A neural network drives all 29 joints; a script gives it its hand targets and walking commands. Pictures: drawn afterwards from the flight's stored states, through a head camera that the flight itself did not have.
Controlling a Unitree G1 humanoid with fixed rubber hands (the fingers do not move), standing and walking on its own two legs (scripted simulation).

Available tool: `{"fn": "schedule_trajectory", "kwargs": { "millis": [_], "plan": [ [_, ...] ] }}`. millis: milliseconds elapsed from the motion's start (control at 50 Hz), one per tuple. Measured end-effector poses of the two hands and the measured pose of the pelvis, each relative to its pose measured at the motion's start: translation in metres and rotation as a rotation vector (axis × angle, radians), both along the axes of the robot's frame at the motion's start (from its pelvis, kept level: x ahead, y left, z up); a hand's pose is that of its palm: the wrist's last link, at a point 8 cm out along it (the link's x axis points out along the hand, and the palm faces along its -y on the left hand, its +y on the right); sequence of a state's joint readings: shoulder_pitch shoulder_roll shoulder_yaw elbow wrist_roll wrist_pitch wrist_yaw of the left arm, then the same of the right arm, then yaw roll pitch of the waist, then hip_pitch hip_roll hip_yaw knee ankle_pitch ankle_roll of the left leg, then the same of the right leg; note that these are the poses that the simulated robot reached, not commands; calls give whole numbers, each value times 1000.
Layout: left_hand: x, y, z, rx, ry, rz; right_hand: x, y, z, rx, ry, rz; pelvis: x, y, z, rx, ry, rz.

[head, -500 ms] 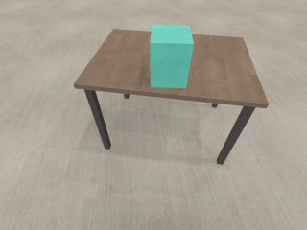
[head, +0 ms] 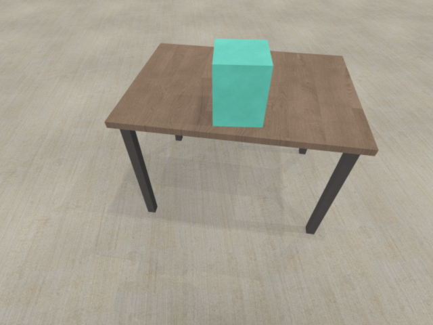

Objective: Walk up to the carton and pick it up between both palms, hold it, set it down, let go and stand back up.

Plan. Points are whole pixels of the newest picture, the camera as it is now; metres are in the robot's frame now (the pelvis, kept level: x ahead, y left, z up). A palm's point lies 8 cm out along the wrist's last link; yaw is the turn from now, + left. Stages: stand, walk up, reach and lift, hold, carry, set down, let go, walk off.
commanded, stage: stand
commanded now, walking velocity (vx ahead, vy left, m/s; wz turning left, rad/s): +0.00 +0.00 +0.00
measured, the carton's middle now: (239, 84) +0.89 -0.04 -0.01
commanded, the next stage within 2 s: walk up in 1.12 s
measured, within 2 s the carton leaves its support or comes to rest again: neither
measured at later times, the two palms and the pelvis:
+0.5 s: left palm out of the picture -0.02 +0.20 -0.14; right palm out of the picture -0.02 -0.21 -0.14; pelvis +0.00 +0.00 +0.00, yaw +0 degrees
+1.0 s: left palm out of the picture -0.03 +0.19 -0.14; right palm out of the picture -0.04 -0.20 -0.14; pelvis -0.01 -0.01 +0.00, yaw +0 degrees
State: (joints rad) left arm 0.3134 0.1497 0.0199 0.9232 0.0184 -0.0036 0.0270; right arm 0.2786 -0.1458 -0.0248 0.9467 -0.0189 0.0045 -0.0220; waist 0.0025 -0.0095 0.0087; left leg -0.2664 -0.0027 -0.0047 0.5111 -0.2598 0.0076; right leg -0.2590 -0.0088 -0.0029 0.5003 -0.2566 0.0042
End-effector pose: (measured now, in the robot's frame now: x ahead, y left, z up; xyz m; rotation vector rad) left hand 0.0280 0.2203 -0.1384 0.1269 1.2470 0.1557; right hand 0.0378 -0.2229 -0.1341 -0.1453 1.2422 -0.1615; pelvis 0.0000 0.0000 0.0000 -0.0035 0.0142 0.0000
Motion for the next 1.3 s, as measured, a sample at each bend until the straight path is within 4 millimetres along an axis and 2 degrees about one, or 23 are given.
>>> {"fn": "schedule_trajectory", "kwargs": {
  "millis": [100,200,400,520,980,1300],
  "plan": [
    [-2,-1,-1,-3,6,10,-4,1,-1,-1,12,-10,2,0,1,1,-8,0],
    [-12,-6,-3,-13,43,12,-13,5,-3,6,49,-24,2,1,2,2,-12,-5],
    [-38,-14,-5,-27,129,32,-44,13,-8,37,133,-47,0,-2,3,5,-23,-5],
    [-47,-19,-5,-26,160,33,-55,14,-9,49,167,-57,-3,-5,4,4,-23,-5],
    [-59,-26,-6,-33,177,41,-78,19,-10,62,211,-61,-8,-9,5,4,-29,-1],
    [-71,-32,-7,-47,193,42,-81,17,-10,61,209,-61,-12,-11,5,2,-33,-6]
  ]
}}
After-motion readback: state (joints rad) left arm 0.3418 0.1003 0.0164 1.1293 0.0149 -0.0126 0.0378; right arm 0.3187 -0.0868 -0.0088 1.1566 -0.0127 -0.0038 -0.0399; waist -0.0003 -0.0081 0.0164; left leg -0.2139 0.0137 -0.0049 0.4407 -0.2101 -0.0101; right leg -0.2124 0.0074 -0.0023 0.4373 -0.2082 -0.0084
